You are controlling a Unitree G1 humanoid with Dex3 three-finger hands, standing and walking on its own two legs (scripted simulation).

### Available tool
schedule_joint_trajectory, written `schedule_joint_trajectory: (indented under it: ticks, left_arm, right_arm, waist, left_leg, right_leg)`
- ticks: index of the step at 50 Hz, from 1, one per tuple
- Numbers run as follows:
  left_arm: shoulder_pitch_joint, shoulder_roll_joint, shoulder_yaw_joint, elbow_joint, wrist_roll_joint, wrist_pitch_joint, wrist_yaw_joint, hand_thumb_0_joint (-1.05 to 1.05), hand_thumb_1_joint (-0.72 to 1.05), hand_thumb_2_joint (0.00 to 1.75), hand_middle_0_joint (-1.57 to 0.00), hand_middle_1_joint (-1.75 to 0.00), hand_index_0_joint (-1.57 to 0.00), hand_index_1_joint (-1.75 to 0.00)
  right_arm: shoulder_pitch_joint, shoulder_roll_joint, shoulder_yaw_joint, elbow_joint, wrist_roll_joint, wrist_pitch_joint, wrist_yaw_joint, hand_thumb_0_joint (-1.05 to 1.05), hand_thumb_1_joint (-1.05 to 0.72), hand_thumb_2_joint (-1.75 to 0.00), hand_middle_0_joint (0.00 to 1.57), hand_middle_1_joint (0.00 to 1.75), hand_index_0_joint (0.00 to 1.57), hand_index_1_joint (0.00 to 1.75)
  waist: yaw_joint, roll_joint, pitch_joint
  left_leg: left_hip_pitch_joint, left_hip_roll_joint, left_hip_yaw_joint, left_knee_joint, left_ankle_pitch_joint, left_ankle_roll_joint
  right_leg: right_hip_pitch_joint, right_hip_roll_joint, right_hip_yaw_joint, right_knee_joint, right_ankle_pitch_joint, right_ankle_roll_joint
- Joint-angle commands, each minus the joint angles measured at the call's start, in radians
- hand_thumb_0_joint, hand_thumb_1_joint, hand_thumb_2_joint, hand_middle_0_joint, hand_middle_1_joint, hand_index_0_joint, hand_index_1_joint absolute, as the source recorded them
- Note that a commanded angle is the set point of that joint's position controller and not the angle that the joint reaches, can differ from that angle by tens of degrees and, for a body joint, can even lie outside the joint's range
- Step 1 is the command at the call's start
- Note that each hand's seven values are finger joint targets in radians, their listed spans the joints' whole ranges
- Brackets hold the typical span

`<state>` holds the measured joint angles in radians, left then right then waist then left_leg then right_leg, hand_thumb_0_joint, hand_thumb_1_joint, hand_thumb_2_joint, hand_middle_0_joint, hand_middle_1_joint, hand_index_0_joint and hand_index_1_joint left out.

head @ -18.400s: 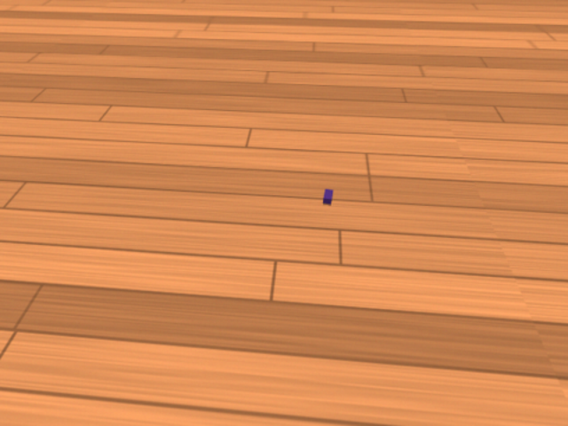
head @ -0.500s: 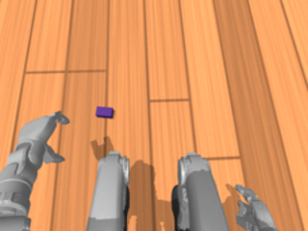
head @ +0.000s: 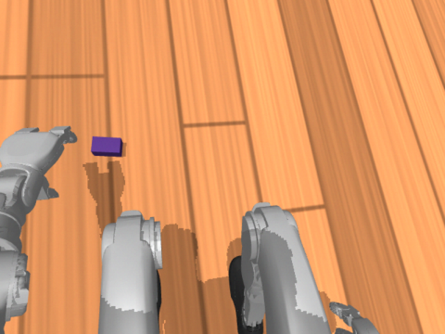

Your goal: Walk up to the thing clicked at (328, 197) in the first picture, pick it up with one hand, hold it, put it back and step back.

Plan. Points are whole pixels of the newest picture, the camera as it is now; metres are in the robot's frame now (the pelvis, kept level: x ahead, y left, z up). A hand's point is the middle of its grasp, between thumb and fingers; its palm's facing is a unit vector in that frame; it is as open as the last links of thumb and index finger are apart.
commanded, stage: rise first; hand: left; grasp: from above
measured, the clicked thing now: (107, 146) +0.53 +0.24 -0.34
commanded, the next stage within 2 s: none
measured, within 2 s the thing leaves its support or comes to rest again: neither
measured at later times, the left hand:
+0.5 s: hand (63, 161) +0.44 +0.30 -0.20, palm faces -0.47 -0.02 -0.88, open 12.0 cm
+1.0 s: hand (72, 155) +0.46 +0.29 -0.22, palm faces -0.48 -0.03 -0.88, open 12.3 cm
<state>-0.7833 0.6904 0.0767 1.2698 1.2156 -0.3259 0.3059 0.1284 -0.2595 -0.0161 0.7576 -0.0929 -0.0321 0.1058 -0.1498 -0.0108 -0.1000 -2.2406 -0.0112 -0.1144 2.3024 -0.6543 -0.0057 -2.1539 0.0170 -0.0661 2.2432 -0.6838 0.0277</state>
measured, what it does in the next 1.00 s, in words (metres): stands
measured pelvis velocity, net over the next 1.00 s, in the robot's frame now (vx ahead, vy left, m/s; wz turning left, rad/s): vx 0.01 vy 0.00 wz -0.04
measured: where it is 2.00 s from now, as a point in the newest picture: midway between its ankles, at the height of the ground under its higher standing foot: (198, 319)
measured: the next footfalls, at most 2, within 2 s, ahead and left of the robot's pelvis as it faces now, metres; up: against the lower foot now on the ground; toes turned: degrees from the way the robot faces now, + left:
none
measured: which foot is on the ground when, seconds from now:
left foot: down 0.00-1.00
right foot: down 0.00-1.00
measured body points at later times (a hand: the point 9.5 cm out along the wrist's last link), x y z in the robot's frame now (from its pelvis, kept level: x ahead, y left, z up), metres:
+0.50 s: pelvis +0.01 +0.00 -0.03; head +0.25 +0.07 +0.35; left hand +0.46 +0.29 -0.15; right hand +0.08 -0.28 -0.14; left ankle +0.09 +0.12 -0.33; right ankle +0.10 -0.13 -0.33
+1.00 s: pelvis +0.01 +0.00 -0.04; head +0.26 +0.06 +0.33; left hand +0.48 +0.28 -0.17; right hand +0.07 -0.28 -0.15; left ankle +0.09 +0.12 -0.33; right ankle +0.10 -0.13 -0.33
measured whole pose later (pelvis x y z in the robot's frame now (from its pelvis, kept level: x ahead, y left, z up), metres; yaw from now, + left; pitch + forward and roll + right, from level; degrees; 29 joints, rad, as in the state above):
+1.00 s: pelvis +0.01 +0.00 -0.04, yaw -2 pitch +34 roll -8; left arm -0.92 0.79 0.11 1.44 1.33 -0.32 0.42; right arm 0.11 -0.26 0.07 0.76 -0.17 -0.03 0.13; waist -0.23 -0.03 -0.03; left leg -2.34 0.00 -0.16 2.44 -0.71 -0.02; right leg -2.26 0.04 -0.10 2.36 -0.71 0.02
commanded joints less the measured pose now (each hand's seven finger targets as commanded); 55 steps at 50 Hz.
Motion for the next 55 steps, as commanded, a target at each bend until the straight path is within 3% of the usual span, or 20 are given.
schedule_joint_trajectory:
  ticks: [1, 4, 10, 11, 13, 22, 24, 27, 32, 33, 34, 46, 47, 48, 52, 53, 55]
  left_arm:
    - [-0.333, 0.281, 0.046, -0.113, 0.019, -0.001, 0.054, 0.00, -0.17, 0.73, -0.40, -0.57, -0.39, -0.59]
    - [-0.324, 0.265, 0.033, -0.073, 0.037, -0.006, 0.061, 0.00, -0.17, 0.72, -0.40, -0.60, -0.39, -0.60]
    - [-0.341, 0.293, 0.043, -0.051, 0.074, -0.024, 0.080, 0.00, -0.15, 0.70, -0.41, -0.59, -0.41, -0.59]
    - [-0.352, 0.296, 0.044, -0.064, 0.075, -0.027, 0.085, 0.00, -0.17, 0.72, -0.40, -0.60, -0.39, -0.60]
    - [-0.352, 0.305, 0.044, -0.038, 0.085, -0.033, 0.092, 0.00, -0.16, 0.71, -0.41, -0.59, -0.41, -0.60]
    - [-0.374, 0.322, 0.056, 0.003, 0.125, -0.052, 0.146, 0.00, -0.18, 0.73, -0.39, -0.63, -0.38, -0.63]
    - [-0.397, 0.339, 0.070, -0.008, 0.121, -0.046, 0.163, 0.00, -0.19, 0.73, -0.38, -0.64, -0.38, -0.64]
    - [-0.389, 0.319, 0.056, 0.041, 0.126, -0.029, 0.177, 0.00, -0.21, 0.75, -0.36, -0.66, -0.36, -0.66]
    - [-0.426, 0.347, 0.059, 0.048, 0.116, -0.004, 0.186, 0.00, -0.20, 0.74, -0.35, -0.69, -0.36, -0.68]
    - [-0.428, 0.333, 0.050, 0.054, 0.114, 0.000, 0.184, 0.00, -0.22, 0.75, -0.35, -0.69, -0.35, -0.69]
    - [-0.414, 0.339, 0.053, 0.055, 0.110, 0.004, 0.182, 0.00, -0.21, 0.75, -0.35, -0.68, -0.35, -0.68]
    - [-0.402, 0.362, 0.060, 0.054, 0.088, 0.014, 0.149, 0.00, -0.20, 0.73, -0.36, -0.70, -0.36, -0.69]
    - [-0.406, 0.363, 0.061, 0.044, 0.092, 0.009, 0.149, 0.00, -0.28, 0.81, -0.36, -0.65, -0.33, -0.68]
    - [-0.388, 0.360, 0.060, 0.061, 0.088, 0.008, 0.148, 0.00, -0.20, 0.73, -0.38, -0.67, -0.38, -0.67]
    - [-0.404, 0.355, 0.057, 0.044, 0.087, 0.000, 0.154, 0.00, -0.18, 0.71, -0.39, -0.66, -0.39, -0.66]
    - [-0.413, 0.350, 0.051, 0.048, 0.095, 0.001, 0.153, 0.00, -0.17, 0.71, -0.39, -0.67, -0.39, -0.67]
    - [-0.429, 0.378, 0.065, 0.049, 0.098, -0.001, 0.159, 0.00, -0.16, 0.69, -0.40, -0.65, -0.41, -0.65]
  right_arm:
    - [0.165, -0.240, -0.072, -0.029, -0.014, -0.005, -0.005, 0.00, -0.90, -0.90, 0.20, 0.30, 0.20, 0.30]
    - [0.159, -0.238, -0.063, -0.029, -0.018, 0.001, -0.001, 0.00, -0.90, -0.90, 0.20, 0.30, 0.20, 0.30]
    - [0.173, -0.236, -0.048, -0.023, -0.037, 0.015, 0.008, 0.00, -0.91, -0.90, 0.20, 0.30, 0.20, 0.30]
    - [0.165, -0.236, -0.047, -0.023, -0.036, 0.016, 0.007, 0.00, -0.91, -0.90, 0.20, 0.30, 0.20, 0.30]
    - [0.167, -0.236, -0.043, -0.023, -0.044, 0.019, 0.009, 0.00, -0.91, -0.90, 0.20, 0.30, 0.20, 0.30]
    - [0.167, -0.245, -0.028, -0.013, -0.068, 0.026, 0.014, 0.00, -0.90, -0.90, 0.20, 0.30, 0.20, 0.30]
    - [0.160, -0.247, -0.027, -0.012, -0.068, 0.026, 0.013, 0.00, -0.90, -0.90, 0.20, 0.30, 0.20, 0.30]
    - [0.161, -0.247, -0.024, -0.007, -0.074, 0.018, 0.013, 0.00, -0.91, -0.90, 0.20, 0.30, 0.20, 0.30]
    - [0.166, -0.251, -0.014, -0.005, -0.076, 0.008, 0.011, 0.00, -0.90, -0.90, 0.20, 0.30, 0.20, 0.30]
    - [0.170, -0.250, -0.011, -0.003, -0.079, 0.007, 0.011, 0.00, -0.91, -0.90, 0.20, 0.30, 0.20, 0.30]
    - [0.169, -0.250, -0.010, -0.003, -0.076, 0.004, 0.011, 0.00, -0.90, -0.90, 0.20, 0.30, 0.20, 0.30]
    - [0.176, -0.254, 0.002, -0.007, -0.078, 0.004, 0.014, 0.00, -0.91, -0.90, 0.20, 0.30, 0.20, 0.30]
    - [0.179, -0.255, 0.006, -0.007, -0.085, 0.007, 0.014, 0.00, -0.91, -0.90, 0.20, 0.30, 0.20, 0.30]
    - [0.183, -0.254, 0.004, -0.005, -0.078, 0.006, 0.016, 0.00, -0.91, -0.90, 0.20, 0.30, 0.20, 0.30]
    - [0.189, -0.253, 0.009, -0.003, -0.078, 0.010, 0.018, 0.00, -0.91, -0.90, 0.20, 0.30, 0.20, 0.30]
    - [0.194, -0.255, 0.013, -0.002, -0.086, 0.010, 0.021, 0.00, -0.91, -0.90, 0.20, 0.30, 0.20, 0.30]
    - [0.194, -0.262, 0.013, -0.004, -0.085, 0.010, 0.022, 0.00, -0.91, -0.90, 0.20, 0.30, 0.20, 0.30]
  waist:
    - [0.001, 0.257, -0.630]
    - [-0.006, 0.264, -0.623]
    - [-0.024, 0.246, -0.648]
    - [-0.015, 0.247, -0.652]
    - [-0.030, 0.235, -0.625]
    - [-0.045, 0.279, -0.619]
    - [-0.038, 0.296, -0.647]
    - [-0.052, 0.280, -0.600]
    - [-0.061, 0.263, -0.606]
    - [-0.072, 0.256, -0.607]
    - [-0.061, 0.265, -0.602]
    - [-0.067, 0.279, -0.620]
    - [-0.070, 0.283, -0.621]
    - [-0.069, 0.265, -0.605]
    - [-0.073, 0.267, -0.609]
    - [-0.086, 0.272, -0.609]
    - [-0.084, 0.287, -0.618]
  left_leg:
    - [0.551, -0.008, 0.057, -0.250, 0.090, 0.028]
    - [0.557, -0.007, 0.050, -0.235, 0.112, 0.025]
    - [0.517, -0.013, 0.070, -0.180, 0.170, 0.036]
    - [0.516, -0.012, 0.072, -0.176, 0.169, 0.036]
    - [0.487, -0.010, 0.070, -0.165, 0.162, 0.040]
    - [0.500, -0.002, 0.058, -0.136, 0.175, 0.036]
    - [0.499, -0.002, 0.063, -0.131, 0.170, 0.035]
    - [0.468, -0.002, 0.063, -0.130, 0.134, 0.036]
    - [0.424, -0.001, 0.066, -0.111, 0.124, 0.044]
    - [0.422, -0.003, 0.065, -0.109, 0.125, 0.044]
    - [0.420, -0.005, 0.067, -0.114, 0.120, 0.043]
    - [0.422, -0.003, 0.061, -0.091, 0.156, 0.041]
    - [0.419, -0.002, 0.063, -0.085, 0.170, 0.041]
    - [0.413, -0.003, 0.059, -0.088, 0.168, 0.042]
    - [0.416, -0.001, 0.061, -0.076, 0.190, 0.043]
    - [0.413, -0.001, 0.060, -0.074, 0.193, 0.044]
    - [0.427, 0.001, 0.054, -0.078, 0.191, 0.040]
  right_leg:
    - [0.211, 0.018, -0.071, -0.218, 0.129, -0.067]
    - [0.194, 0.019, -0.076, -0.195, 0.146, -0.067]
    - [0.247, 0.032, -0.079, -0.186, 0.206, -0.060]
    - [0.239, 0.032, -0.076, -0.182, 0.203, -0.062]
    - [0.242, 0.035, -0.079, -0.181, 0.203, -0.058]
    - [0.198, 0.041, -0.094, -0.138, 0.211, -0.059]
    - [0.200, 0.042, -0.092, -0.135, 0.210, -0.059]
    - [0.175, 0.042, -0.094, -0.134, 0.183, -0.061]
    - [0.193, 0.042, -0.088, -0.138, 0.188, -0.055]
    - [0.200, 0.040, -0.089, -0.137, 0.192, -0.054]
    - [0.198, 0.040, -0.087, -0.134, 0.184, -0.056]
    - [0.228, 0.042, -0.090, -0.120, 0.225, -0.057]
    - [0.244, 0.044, -0.091, -0.122, 0.241, -0.054]
    - [0.235, 0.043, -0.092, -0.117, 0.237, -0.057]
    - [0.251, 0.045, -0.088, -0.121, 0.264, -0.053]
    - [0.260, 0.045, -0.091, -0.120, 0.268, -0.051]
    - [0.242, 0.047, -0.097, -0.111, 0.261, -0.056]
